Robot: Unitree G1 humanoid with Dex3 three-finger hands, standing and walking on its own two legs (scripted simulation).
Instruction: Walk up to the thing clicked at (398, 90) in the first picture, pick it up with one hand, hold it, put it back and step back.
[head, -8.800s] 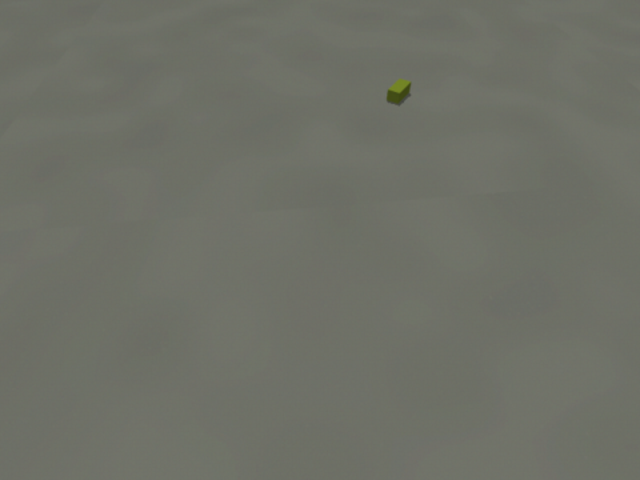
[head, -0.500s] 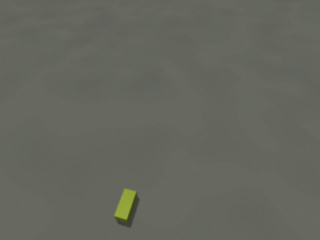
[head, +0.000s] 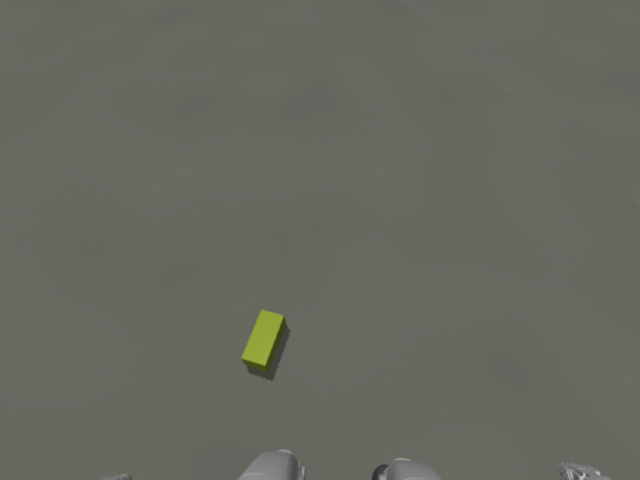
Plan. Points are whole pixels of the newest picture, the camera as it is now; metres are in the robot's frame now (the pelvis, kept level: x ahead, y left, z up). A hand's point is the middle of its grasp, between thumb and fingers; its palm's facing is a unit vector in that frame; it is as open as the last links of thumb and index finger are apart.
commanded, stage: walk up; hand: left
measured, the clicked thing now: (264, 340) +0.55 +0.22 -0.73
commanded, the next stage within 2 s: none
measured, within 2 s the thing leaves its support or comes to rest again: neither
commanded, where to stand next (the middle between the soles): +0.10 +0.01 m, yaw +0 degrees
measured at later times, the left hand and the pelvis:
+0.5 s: hand (142, 458) +0.17 +0.28 -0.16, palm faces -0.02 -0.92 -0.39, open 7.4 cm; pelvis +0.08 +0.01 -0.02, yaw -1 degrees
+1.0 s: hand out of the picture +0.12 +0.34 -0.18, palm faces -0.04 -0.94 -0.34, open 7.4 cm; pelvis +0.01 +0.06 +0.00, yaw -1 degrees
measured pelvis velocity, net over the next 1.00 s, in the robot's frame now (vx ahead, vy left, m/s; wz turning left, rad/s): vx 0.01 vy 0.06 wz -0.02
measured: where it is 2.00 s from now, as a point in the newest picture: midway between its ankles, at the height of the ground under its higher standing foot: outside the picture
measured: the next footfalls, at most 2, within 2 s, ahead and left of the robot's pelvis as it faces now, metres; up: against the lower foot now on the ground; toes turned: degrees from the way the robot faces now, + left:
left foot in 0.10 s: -0.01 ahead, +0.13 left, +0.00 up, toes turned +4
right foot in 0.44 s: +0.25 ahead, -0.12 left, +0.00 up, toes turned -1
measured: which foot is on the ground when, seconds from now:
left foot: up 0.00-0.08, down 0.10-0.48, up 0.50-0.74, down 0.76-1.00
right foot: down 0.00-0.10, up 0.12-0.42, down 0.44-0.80, up 0.82-1.00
